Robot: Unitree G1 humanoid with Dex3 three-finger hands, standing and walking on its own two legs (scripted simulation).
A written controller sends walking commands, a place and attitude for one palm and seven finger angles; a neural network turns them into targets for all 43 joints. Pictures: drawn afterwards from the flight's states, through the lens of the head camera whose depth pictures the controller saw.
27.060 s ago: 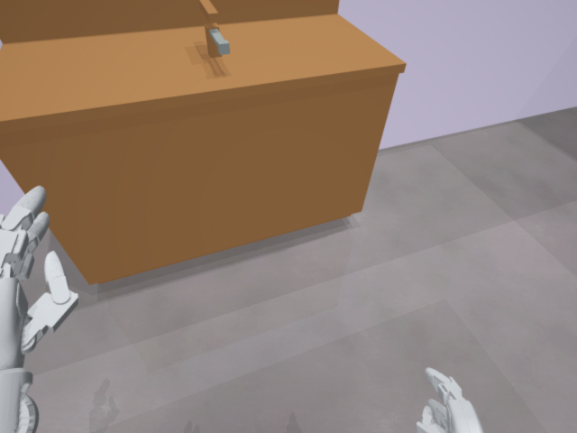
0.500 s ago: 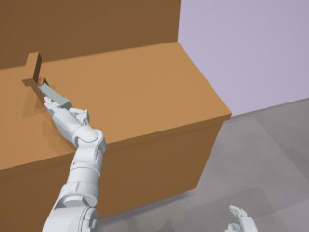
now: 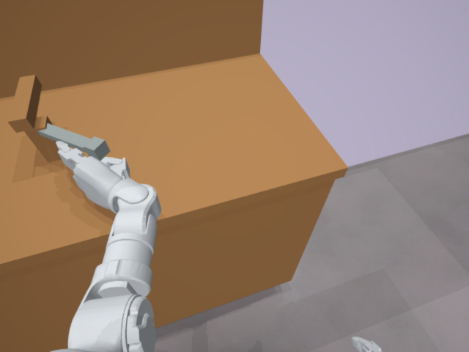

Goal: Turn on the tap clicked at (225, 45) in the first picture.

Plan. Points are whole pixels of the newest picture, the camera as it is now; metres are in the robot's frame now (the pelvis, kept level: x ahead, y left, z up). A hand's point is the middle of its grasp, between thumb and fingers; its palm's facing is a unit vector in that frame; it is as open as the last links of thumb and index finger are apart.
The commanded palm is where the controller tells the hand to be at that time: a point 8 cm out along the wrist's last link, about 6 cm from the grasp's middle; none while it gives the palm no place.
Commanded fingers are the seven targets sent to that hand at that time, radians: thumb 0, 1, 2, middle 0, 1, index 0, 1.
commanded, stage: push the lever round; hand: left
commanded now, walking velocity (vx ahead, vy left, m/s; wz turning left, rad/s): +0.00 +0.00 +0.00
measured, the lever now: (97, 148) +0.43 +0.26 +0.11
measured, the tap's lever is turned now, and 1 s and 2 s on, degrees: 48 76 76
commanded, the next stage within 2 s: lift the hand up off the lever in 0.30 s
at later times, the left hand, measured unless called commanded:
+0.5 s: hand (133, 149) +0.45 +0.20 +0.09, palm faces +0.83 -0.54 -0.13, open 7.9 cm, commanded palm +0.39 +0.22 +0.11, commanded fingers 0.00 0.90 0.90 -0.15 -0.15 -0.15 -0.15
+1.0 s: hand (120, 145) +0.44 +0.22 +0.12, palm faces +0.83 -0.54 -0.11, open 7.8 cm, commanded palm +0.39 +0.22 +0.13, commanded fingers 0.00 0.90 0.90 -0.15 -0.15 -0.15 -0.15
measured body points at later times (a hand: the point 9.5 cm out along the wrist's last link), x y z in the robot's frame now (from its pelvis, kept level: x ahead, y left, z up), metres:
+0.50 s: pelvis +0.00 +0.00 -0.01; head +0.05 -0.01 +0.44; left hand +0.41 +0.23 +0.10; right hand +0.07 -0.25 -0.14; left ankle -0.02 +0.13 -0.72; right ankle +0.02 -0.06 -0.72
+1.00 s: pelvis +0.00 +0.00 +0.00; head +0.03 -0.01 +0.45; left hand +0.39 +0.24 +0.13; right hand +0.10 -0.25 -0.12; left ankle -0.02 +0.13 -0.72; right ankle +0.02 -0.06 -0.72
